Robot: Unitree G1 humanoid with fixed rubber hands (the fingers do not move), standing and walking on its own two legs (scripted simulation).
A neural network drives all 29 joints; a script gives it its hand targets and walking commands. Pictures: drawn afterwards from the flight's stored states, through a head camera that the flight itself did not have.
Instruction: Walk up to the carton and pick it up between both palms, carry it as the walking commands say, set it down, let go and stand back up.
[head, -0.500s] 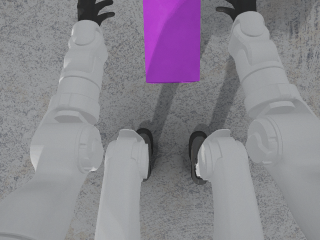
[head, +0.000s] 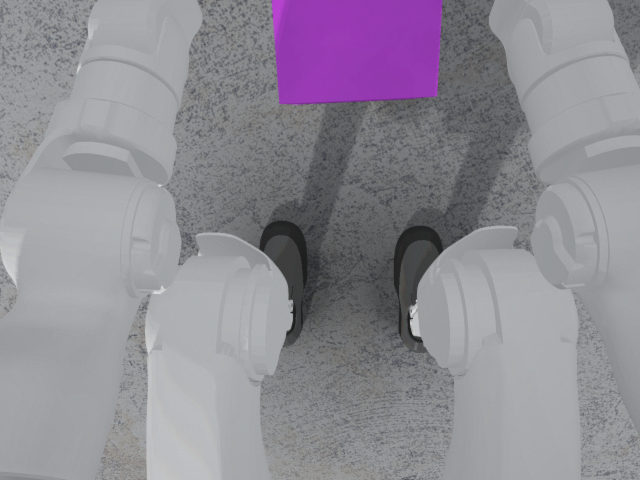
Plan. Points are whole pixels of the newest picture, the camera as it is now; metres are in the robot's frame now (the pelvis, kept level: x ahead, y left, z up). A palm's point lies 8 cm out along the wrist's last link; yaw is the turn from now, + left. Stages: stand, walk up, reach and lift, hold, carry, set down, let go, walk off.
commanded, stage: reach and lift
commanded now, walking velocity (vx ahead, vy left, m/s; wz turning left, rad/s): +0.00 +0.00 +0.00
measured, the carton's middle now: out of the picture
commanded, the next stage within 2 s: none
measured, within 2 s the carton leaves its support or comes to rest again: leaves its support in 1.50 s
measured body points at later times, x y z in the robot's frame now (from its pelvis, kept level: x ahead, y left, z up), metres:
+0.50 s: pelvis +0.00 +0.00 -0.01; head +0.38 +0.00 +0.23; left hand +0.56 +0.14 -0.20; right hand +0.56 -0.12 -0.20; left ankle +0.12 +0.10 -0.34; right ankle +0.11 -0.11 -0.34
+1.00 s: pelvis +0.01 -0.01 -0.02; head +0.38 +0.00 +0.23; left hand +0.57 +0.13 -0.20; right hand +0.57 -0.12 -0.20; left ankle +0.12 +0.10 -0.34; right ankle +0.11 -0.11 -0.34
